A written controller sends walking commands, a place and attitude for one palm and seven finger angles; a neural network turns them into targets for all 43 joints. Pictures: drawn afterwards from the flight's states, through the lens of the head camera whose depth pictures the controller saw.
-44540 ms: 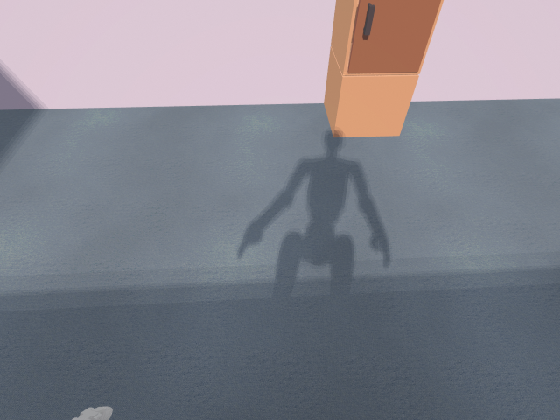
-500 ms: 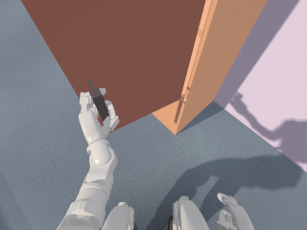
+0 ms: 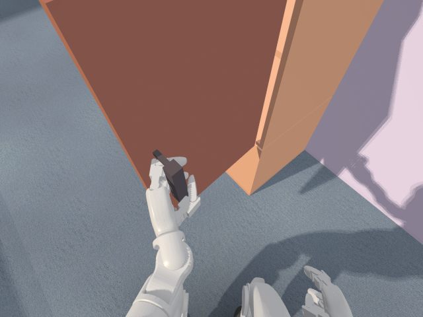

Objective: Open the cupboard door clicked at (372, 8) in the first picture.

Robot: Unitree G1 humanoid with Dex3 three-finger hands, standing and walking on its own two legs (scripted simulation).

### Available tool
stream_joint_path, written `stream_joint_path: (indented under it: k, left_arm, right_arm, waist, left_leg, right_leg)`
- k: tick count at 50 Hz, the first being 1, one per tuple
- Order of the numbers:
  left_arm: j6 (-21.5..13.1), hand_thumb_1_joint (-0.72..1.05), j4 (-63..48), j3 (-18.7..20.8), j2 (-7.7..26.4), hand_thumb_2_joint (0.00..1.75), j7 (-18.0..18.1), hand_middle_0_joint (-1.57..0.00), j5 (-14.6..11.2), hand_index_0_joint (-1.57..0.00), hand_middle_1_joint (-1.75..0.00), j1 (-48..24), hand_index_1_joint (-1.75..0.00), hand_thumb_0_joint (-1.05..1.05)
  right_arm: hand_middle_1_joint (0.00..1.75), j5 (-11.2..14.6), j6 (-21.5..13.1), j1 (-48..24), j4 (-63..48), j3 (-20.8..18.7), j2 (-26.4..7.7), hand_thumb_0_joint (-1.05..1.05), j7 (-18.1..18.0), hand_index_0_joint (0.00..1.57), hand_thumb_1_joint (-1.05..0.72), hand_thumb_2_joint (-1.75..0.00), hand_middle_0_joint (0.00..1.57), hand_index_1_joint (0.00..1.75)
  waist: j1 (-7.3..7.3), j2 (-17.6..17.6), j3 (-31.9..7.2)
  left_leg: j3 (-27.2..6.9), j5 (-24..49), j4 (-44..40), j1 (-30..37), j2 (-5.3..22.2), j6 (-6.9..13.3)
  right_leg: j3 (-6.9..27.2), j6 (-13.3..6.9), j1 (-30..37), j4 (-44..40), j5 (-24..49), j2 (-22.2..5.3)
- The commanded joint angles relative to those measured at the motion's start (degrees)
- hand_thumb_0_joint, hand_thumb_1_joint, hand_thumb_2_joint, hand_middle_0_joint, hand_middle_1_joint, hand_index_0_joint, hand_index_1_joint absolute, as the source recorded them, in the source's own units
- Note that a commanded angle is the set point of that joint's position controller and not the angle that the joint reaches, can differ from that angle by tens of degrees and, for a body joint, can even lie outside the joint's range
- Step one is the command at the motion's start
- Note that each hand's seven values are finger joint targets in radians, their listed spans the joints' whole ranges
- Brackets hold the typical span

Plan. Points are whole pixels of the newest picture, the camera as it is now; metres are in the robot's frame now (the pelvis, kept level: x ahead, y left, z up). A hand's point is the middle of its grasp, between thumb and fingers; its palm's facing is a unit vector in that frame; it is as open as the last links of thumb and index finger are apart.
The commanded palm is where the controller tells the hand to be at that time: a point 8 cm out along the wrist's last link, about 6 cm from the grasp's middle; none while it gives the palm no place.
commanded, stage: open thumb and fingers to let go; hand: left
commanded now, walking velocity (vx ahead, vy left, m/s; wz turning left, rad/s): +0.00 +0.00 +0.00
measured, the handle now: (170, 176) +0.37 +0.09 +0.02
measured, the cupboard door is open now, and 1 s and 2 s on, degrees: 94 96 96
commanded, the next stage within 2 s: slide the hand sideways off the handle in 0.74 s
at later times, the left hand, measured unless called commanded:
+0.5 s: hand (189, 193) +0.34 +0.06 +0.02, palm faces +0.32 -0.95 -0.03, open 13.3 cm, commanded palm +0.29 +0.10 +0.02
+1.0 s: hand (184, 211) +0.31 +0.06 +0.01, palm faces -0.14 -0.98 -0.12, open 15.8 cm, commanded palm +0.29 +0.11 +0.02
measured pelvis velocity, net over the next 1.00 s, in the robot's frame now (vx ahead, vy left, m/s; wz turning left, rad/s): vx -0.02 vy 0.02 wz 0.00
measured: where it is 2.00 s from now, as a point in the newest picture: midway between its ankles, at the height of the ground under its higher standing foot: outside the picture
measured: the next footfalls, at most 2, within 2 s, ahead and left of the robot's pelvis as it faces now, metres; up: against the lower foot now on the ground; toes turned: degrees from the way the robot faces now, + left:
none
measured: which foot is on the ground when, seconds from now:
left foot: down 0.00-1.00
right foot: down 0.00-1.00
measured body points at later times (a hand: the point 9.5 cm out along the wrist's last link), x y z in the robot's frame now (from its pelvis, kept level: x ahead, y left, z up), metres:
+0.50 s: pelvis -0.01 +0.00 +0.00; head +0.08 -0.01 +0.44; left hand +0.32 +0.10 +0.02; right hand +0.13 -0.22 -0.13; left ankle +0.00 +0.15 -0.64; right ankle +0.04 -0.09 -0.64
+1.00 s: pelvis -0.02 +0.02 -0.01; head +0.07 +0.01 +0.43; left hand +0.31 +0.12 +0.02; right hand +0.14 -0.21 -0.13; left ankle +0.00 +0.15 -0.64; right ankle +0.04 -0.09 -0.64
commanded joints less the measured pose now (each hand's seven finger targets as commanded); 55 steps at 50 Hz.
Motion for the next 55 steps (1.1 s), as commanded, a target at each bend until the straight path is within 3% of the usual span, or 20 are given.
stream_joint_path:
  k: [1, 7, 16, 18, 21, 27, 28, 32, 33, 36, 42, 43, 44, 45, 46, 48, 50, 51, 53, 55]
  left_arm:
    - [-2.3, 0.55, -9.5, 2.0, -1.2, 0.75, 0.5, -0.38, -0.2, -0.38, -1.31, -15.6, -1.31, 0.0]
    - [-2.4, 0.13, -8.6, 3.4, -0.2, 0.57, -1.3, -0.35, -2.2, -0.35, -1.27, -15.9, -1.27, 0.0]
    - [-3.5, -0.5, -7.3, 3.6, -0.1, 0.3, -0.9, -0.3, -1.9, -0.3, -1.2, -18.6, -1.2, 0.0]
    - [-3.5, -0.5, -8.1, 3.4, -0.2, 0.3, -0.5, -0.3, -1.3, -0.3, -1.2, -18.2, -1.2, 0.0]
    - [-3.3, -0.5, -7.4, 2.3, -1.3, 0.3, -0.2, -0.27, -1.1, -0.27, -1.05, -19.4, -1.05, 0.0]
    - [-2.6, -0.5, -7.2, 2.2, -2.0, 0.3, 0.6, -0.22, -1.0, -0.22, -0.75, -18.5, -0.75, 0.0]
    - [-2.6, -0.5, -7.7, 3.1, -1.0, 0.3, 0.7, -0.22, -0.5, -0.22, -0.7, -17.2, -0.7, 0.0]
    - [-2.2, -0.5, -6.6, 2.7, -1.8, 0.3, 0.9, -0.18, -1.1, -0.18, -0.5, -18.8, -0.5, 0.0]
    - [-2.5, -0.5, -7.2, 3.9, -0.5, 0.3, 1.1, -0.18, -0.9, -0.18, -0.45, -18.9, -0.45, 0.0]
    - [-2.4, -0.5, -6.7, 3.1, -1.9, 0.3, 1.3, -0.15, -1.2, -0.15, -0.3, -18.3, -0.3, 0.0]
    - [-2.3, -0.5, -7.4, 2.0, -3.3, 0.3, 1.4, -0.15, -1.2, -0.15, -0.3, -17.9, -0.3, 0.0]
    - [-3.7, -0.5, -7.6, -10.0, 2.0, 0.3, -10.6, -0.15, 6.1, -0.15, -0.3, -16.2, -0.3, 0.0]
    - [-6.3, -0.5, -13.4, -4.1, 7.8, 0.3, -16.9, -0.15, 3.8, -0.15, -0.3, -20.5, -0.3, 0.0]
    - [-7.3, -0.5, -14.6, -5.0, 8.6, 0.3, -22.1, -0.15, 2.7, -0.15, -0.3, -19.8, -0.3, 0.0]
    - [-7.4, -0.5, -14.2, -6.5, 7.8, 0.3, -27.2, -0.15, 0.6, -0.15, -0.3, -18.9, -0.3, 0.0]
    - [-6.1, -0.5, -15.4, -6.9, 5.2, 0.3, -34.6, -0.15, -7.3, -0.15, -0.3, -19.2, -0.3, 0.0]
    - [-3.3, -0.5, -13.4, -4.5, 3.1, 0.3, -36.6, -0.15, -13.9, -0.15, -0.3, -15.9, -0.3, 0.0]
    - [-2.0, -0.5, -13.4, -3.2, 3.0, 0.3, -36.4, -0.15, -15.6, -0.15, -0.3, -15.0, -0.3, 0.0]
    - [-1.1, -0.5, -14.8, 0.2, 5.5, 0.3, -34.8, -0.15, -16.2, -0.15, -0.3, -11.9, -0.3, 0.0]
    - [-1.6, -0.5, -16.5, 0.4, 6.4, 0.3, -33.1, -0.15, -14.0, -0.15, -0.3, -9.5, -0.3, 0.0]
  right_arm:
    - [0.3, 0.4, -2.7, -0.8, -6.2, -1.7, -4.5, 0.0, -1.3, 0.2, -0.9, -0.9, 0.2, 0.3]
    - [0.3, 0.8, -2.2, -1.3, -6.5, -1.6, -4.6, 0.0, -1.6, 0.2, -0.9, -0.9, 0.2, 0.3]
    - [0.3, 0.7, -2.0, -1.3, -6.8, -1.6, -4.9, 0.0, -1.3, 0.2, -0.9, -0.9, 0.2, 0.3]
    - [0.3, 0.6, -2.0, -1.0, -7.2, -1.7, -5.1, 0.0, -1.3, 0.2, -0.9, -0.9, 0.2, 0.3]
    - [0.3, 0.6, -2.0, -0.6, -6.6, -1.8, -5.2, 0.0, -1.2, 0.2, -0.9, -0.9, 0.2, 0.3]
    - [0.3, 0.5, -2.3, 0.0, -6.6, -1.8, -5.2, 0.0, -1.1, 0.2, -0.9, -0.9, 0.2, 0.3]
    - [0.3, 0.5, -2.3, -0.1, -7.0, -1.9, -5.5, 0.0, -1.1, 0.2, -0.9, -0.9, 0.2, 0.3]
    - [0.3, 0.5, -2.4, -0.3, -6.4, -1.6, -5.3, 0.0, -1.0, 0.2, -0.9, -0.9, 0.2, 0.3]
    - [0.3, 0.5, -2.5, -0.5, -6.6, -1.7, -5.5, 0.0, -1.2, 0.2, -0.9, -0.9, 0.2, 0.3]
    - [0.3, 0.4, -2.6, -0.4, -6.4, -1.5, -5.1, 0.0, -1.1, 0.2, -0.9, -0.9, 0.2, 0.3]
    - [0.3, 0.3, -2.8, -0.4, -6.6, -1.6, -5.1, 0.0, -0.7, 0.2, -0.9, -0.9, 0.2, 0.3]
    - [0.3, 0.5, -2.0, 2.2, -5.8, -1.6, -7.1, 0.0, -0.6, 0.2, -0.9, -0.9, 0.2, 0.3]
    - [0.3, 1.4, -1.8, 2.8, -7.5, -2.3, -7.4, 0.0, -0.9, 0.2, -0.9, -0.9, 0.2, 0.3]
    - [0.3, 1.7, -1.5, 2.3, -8.1, -2.3, -7.4, 0.0, -1.1, 0.2, -0.9, -0.9, 0.2, 0.3]
    - [0.3, 2.5, -1.5, 2.3, -8.6, -2.1, -7.3, 0.0, -1.3, 0.2, -0.9, -0.9, 0.2, 0.3]
    - [0.3, 4.4, -1.7, 1.7, -10.6, -1.6, -7.7, 0.0, -1.5, 0.2, -0.9, -0.9, 0.2, 0.3]
    - [0.3, 5.8, -1.7, 1.3, -11.6, -1.1, -7.9, 0.0, -1.8, 0.2, -0.9, -0.9, 0.2, 0.3]
    - [0.3, 6.1, -1.6, 1.3, -12.2, -1.0, -8.2, 0.0, -1.8, 0.2, -0.9, -0.9, 0.2, 0.3]
    - [0.3, 6.0, -1.6, 0.9, -13.2, -1.0, -8.6, 0.0, -1.6, 0.2, -0.9, -0.9, 0.2, 0.3]
    - [0.3, 5.6, -1.4, 1.6, -13.6, -1.4, -8.6, 0.0, -1.1, 0.2, -0.9, -0.9, 0.2, 0.3]
  waist:
    - [-1.47, -6.0, -20.1]
    - [-1.59, -8.4, -19.9]
    - [-1.64, -6.8, -19.6]
    - [-0.97, -5.5, -21.0]
    - [-1.92, -6.4, -19.7]
    - [-1.45, -6.5, -20.1]
    - [-0.71, -6.5, -21.0]
    - [-1.7, -7.2, -18.8]
    - [-1.28, -7.2, -19.4]
    - [-1.3, -6.1, -19.2]
    - [-1.17, -5.7, -19.7]
    - [-5.93, -7.8, -17.8]
    - [-3.93, -4.9, -23.3]
    - [-3.19, -2.7, -24.5]
    - [-4.11, -3.2, -22.2]
    - [-4.04, -1.7, -19.4]
    - [-3.1, -3.8, -16.0]
    - [-2.48, -5.0, -15.8]
    - [-0.67, -4.9, -17.0]
    - [-0.53, -6.5, -18.4]
  left_leg:
    - [2.5, 12.3, -6.0, 2.3, -3.1, 2.4]
    - [2.3, 10.6, -5.5, 0.3, -3.2, 2.4]
    - [2.3, 10.2, -5.9, 0.9, -3.1, 2.5]
    - [2.1, 11.1, -6.3, 1.5, -3.2, 2.5]
    - [2.3, 11.0, -6.5, 2.2, -3.0, 2.5]
    - [2.2, 11.0, -7.3, 2.7, -2.9, 2.4]
    - [2.0, 11.8, -7.4, 2.8, -2.9, 2.4]
    - [2.2, 9.7, -7.4, 2.2, -2.9, 2.5]
    - [1.9, 9.7, -7.5, 2.1, -2.8, 2.5]
    - [2.2, 10.4, -7.5, 2.7, -2.8, 2.4]
    - [1.9, 11.9, -7.6, 4.0, -2.7, 2.2]
    - [2.0, 11.8, -5.3, 3.2, -2.6, 3.2]
    - [2.0, 12.5, -4.9, 3.5, -2.9, 3.4]
    - [2.2, 12.4, -4.9, 4.2, -3.1, 3.5]
    - [1.9, 11.7, -4.9, 4.3, -2.9, 3.5]
    - [1.4, 9.9, -6.0, 5.3, -3.0, 3.5]
    - [0.6, 8.7, -7.5, 5.3, -2.9, 3.2]
    - [0.4, 8.5, -8.0, 5.0, -3.0, 3.1]
    - [0.4, 9.5, -7.7, 4.4, -3.2, 3.1]
    - [0.3, 11.9, -6.8, 4.5, -3.1, 3.1]
  right_leg:
    - [6.3, 2.1, 21.9, -12.6, 14.9, -0.4]
    - [8.1, 2.8, 23.8, -13.8, 13.4, -1.1]
    - [6.7, 2.3, 21.3, -12.8, 11.6, -0.5]
    - [5.8, 1.9, 21.1, -11.9, 12.4, -0.1]
    - [5.2, 1.9, 19.9, -12.2, 12.2, 0.1]
    - [4.3, 1.7, 19.9, -12.0, 11.8, 0.4]
    - [4.2, 1.4, 20.4, -11.7, 12.4, 0.6]
    - [4.4, 1.8, 19.2, -12.7, 9.7, 0.4]
    - [4.3, 1.6, 19.2, -12.4, 9.3, 0.6]
    - [4.0, 1.7, 19.0, -12.1, 10.5, 0.6]
    - [2.8, 1.4, 17.9, -11.0, 11.7, 0.9]
    - [4.1, 1.4, 17.1, -9.4, 15.7, 0.2]
    - [5.0, 1.0, 20.1, -8.4, 18.0, -0.6]
    - [5.6, 0.8, 21.2, -7.9, 18.9, -0.7]
    - [5.4, 0.8, 20.0, -8.0, 18.5, -0.6]
    - [4.9, 0.6, 18.1, -9.3, 14.3, -0.2]
    - [3.4, 0.8, 16.0, -9.9, 10.2, 0.5]
    - [3.0, 1.0, 16.0, -9.9, 8.8, 0.6]
    - [2.9, 0.8, 16.3, -9.0, 8.5, 0.6]
    - [2.7, 0.9, 16.1, -7.3, 11.5, 0.5]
